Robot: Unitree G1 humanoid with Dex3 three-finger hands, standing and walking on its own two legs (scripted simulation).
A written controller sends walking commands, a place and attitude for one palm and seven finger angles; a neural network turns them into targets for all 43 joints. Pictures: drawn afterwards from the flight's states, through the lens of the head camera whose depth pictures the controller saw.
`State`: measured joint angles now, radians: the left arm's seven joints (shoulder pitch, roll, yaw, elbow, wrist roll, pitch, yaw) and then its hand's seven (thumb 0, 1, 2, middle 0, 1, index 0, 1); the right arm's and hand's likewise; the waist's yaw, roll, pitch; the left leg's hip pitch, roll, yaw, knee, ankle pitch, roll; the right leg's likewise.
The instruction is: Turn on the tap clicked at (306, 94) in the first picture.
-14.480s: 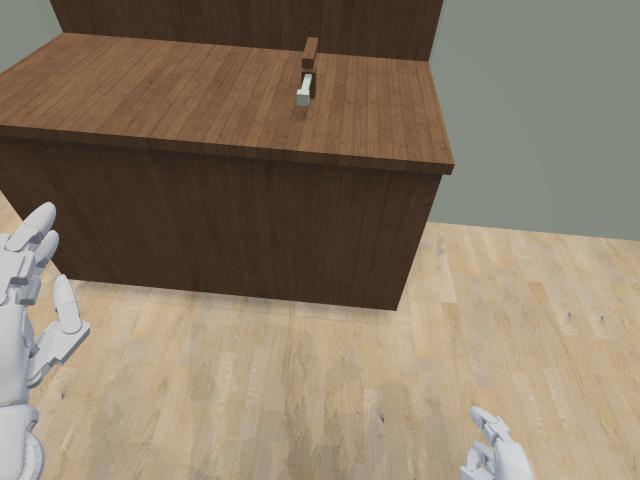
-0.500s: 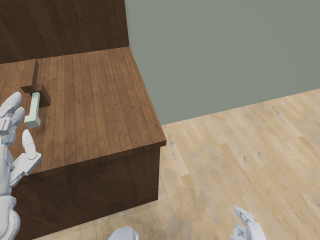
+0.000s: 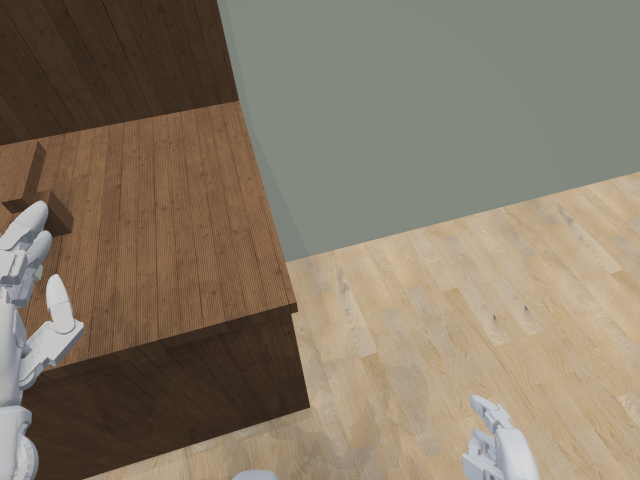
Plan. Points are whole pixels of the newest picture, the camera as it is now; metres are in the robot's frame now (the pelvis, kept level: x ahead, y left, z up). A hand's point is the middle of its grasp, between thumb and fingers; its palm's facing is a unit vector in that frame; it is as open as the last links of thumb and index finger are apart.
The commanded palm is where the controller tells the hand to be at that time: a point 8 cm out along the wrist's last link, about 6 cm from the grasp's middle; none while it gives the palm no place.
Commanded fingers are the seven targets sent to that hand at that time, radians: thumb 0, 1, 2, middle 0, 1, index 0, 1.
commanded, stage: come to a stop and stand still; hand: left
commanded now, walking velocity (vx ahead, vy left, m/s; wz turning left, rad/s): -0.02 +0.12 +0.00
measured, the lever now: (25, 270) +0.35 +0.45 +0.03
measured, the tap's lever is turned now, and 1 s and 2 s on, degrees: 0 0 0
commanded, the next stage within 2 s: look again from close up in 0.62 s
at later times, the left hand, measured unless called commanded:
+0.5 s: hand out of the picture +0.18 +0.30 +0.17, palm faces +0.45 -0.84 -0.30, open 7.4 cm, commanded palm +0.12 +0.34 +0.17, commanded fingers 0.00 0.90 0.90 -0.20 -0.30 -0.20 -0.30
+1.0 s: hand (27, 320) +0.23 +0.29 +0.15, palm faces +0.31 -0.86 -0.41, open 7.4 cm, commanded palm +0.17 +0.34 +0.17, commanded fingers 0.00 0.90 0.90 -0.20 -0.30 -0.20 -0.30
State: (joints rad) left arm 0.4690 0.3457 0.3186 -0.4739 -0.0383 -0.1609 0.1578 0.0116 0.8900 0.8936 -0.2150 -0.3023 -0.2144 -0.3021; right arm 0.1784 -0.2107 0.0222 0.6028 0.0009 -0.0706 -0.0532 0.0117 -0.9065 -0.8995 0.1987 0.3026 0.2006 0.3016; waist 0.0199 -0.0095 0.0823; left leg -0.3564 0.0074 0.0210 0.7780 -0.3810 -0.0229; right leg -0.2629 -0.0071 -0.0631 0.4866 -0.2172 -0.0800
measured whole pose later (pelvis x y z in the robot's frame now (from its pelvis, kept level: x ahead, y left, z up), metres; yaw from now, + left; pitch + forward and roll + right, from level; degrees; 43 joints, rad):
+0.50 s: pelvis -0.03 +0.06 +0.00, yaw +1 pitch -2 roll +0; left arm 0.39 0.33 0.30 -0.46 -0.02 -0.13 0.17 0.01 0.89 0.89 -0.21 -0.30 -0.21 -0.30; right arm 0.25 -0.17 0.05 0.60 0.00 -0.09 -0.07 0.01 -0.90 -0.90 0.20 0.30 0.20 0.30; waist 0.02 -0.03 0.00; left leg -0.21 0.00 0.04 0.47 -0.22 0.02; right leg -0.26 0.00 -0.02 0.44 -0.14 0.00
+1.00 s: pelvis +0.00 +0.06 +0.00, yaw -1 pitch +2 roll -1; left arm 0.45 0.33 0.33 -0.44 -0.04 -0.26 0.08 0.01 0.90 0.89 -0.20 -0.30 -0.21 -0.30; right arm 0.21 -0.24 0.01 0.59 0.00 -0.16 -0.01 0.01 -0.90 -0.90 0.20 0.30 0.20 0.30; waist 0.01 0.03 0.04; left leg -0.25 0.02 0.08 0.50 -0.29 0.02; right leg -0.29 0.04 0.05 0.44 -0.18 0.00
